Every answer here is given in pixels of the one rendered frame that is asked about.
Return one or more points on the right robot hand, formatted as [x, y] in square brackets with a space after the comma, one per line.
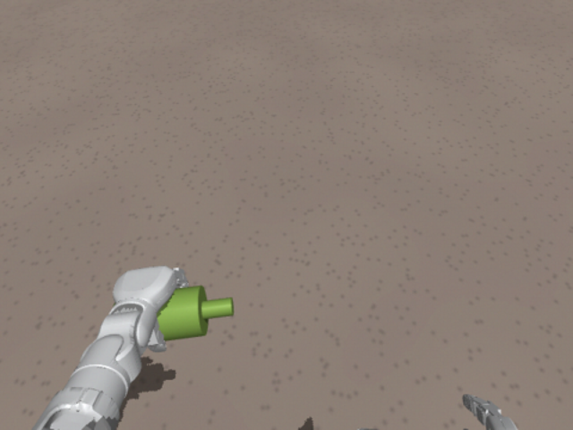
[488, 413]

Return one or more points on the left robot hand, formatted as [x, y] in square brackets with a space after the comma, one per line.
[154, 285]

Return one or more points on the left robot arm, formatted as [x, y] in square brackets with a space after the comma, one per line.
[97, 387]

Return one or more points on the bottle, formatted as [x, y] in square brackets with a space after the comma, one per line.
[187, 312]

